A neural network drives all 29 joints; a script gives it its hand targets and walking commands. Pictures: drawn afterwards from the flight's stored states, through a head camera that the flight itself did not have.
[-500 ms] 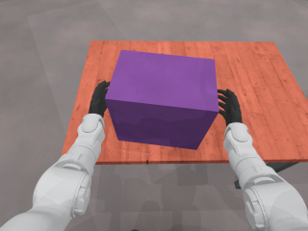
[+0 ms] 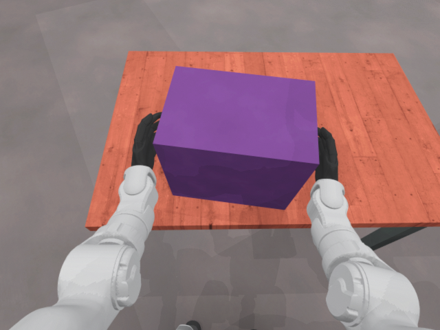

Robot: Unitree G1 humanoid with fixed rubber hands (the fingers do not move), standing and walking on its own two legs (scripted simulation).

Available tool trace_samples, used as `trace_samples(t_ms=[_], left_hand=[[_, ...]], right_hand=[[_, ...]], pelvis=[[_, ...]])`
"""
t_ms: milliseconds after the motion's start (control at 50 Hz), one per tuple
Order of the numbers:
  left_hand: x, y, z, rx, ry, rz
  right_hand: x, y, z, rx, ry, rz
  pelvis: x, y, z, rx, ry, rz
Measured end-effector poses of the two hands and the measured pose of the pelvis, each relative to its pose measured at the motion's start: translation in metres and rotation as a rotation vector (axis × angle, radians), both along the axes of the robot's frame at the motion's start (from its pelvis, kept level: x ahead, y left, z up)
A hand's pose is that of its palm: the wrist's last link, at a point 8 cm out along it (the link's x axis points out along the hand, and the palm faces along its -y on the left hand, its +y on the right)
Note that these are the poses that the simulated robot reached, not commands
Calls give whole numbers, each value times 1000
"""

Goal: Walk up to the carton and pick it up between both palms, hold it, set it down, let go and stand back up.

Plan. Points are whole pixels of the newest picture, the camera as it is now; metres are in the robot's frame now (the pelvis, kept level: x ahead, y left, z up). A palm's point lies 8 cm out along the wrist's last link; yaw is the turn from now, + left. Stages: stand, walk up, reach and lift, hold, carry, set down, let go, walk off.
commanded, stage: reach and lift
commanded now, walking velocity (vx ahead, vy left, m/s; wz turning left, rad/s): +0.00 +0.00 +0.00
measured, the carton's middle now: (235, 145) +0.47 +0.02 +0.01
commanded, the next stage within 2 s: none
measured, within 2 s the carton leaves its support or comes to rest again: leaves its support in 1.06 s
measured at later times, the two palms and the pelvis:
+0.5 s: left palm (146, 156) +0.42 +0.19 +0.02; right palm (323, 170) +0.42 -0.15 +0.01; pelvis +0.01 +0.00 +0.00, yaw +0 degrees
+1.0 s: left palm (146, 160) +0.42 +0.18 +0.02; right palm (323, 172) +0.42 -0.15 +0.02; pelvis +0.01 +0.00 +0.00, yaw +0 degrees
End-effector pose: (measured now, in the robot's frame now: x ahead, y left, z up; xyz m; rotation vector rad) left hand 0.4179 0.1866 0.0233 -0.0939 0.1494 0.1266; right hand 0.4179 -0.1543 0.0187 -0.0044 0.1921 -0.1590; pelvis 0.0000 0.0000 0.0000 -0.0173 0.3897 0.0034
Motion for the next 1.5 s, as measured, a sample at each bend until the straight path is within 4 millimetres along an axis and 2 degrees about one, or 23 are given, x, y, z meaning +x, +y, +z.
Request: trace_samples(t_ms=[840,1200,1500], left_hand=[[4,-2,-6,4,-13,20],[-12,-2,-4,10,-110,50],[-20,0,-4,13,-118,55]], right_hand=[[4,1,-4,-57,7,0],[-12,3,-1,-69,-109,-8],[-21,5,-1,-63,-125,-7]], pelvis=[[8,-1,1,1,-10,0],[5,0,1,1,-14,0],[1,0,1,0,-20,0]])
